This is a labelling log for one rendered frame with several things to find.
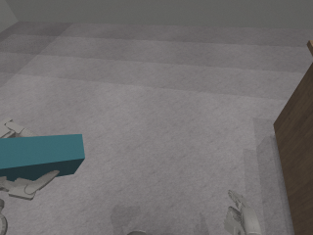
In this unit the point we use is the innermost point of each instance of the table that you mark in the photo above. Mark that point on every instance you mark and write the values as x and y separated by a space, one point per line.
294 135

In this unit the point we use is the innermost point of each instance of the robot right hand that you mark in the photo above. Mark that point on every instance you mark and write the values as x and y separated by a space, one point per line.
241 222

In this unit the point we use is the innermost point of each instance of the robot left hand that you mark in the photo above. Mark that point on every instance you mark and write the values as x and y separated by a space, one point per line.
22 188

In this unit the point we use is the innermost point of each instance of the sponge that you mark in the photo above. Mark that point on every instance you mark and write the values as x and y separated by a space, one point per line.
33 156

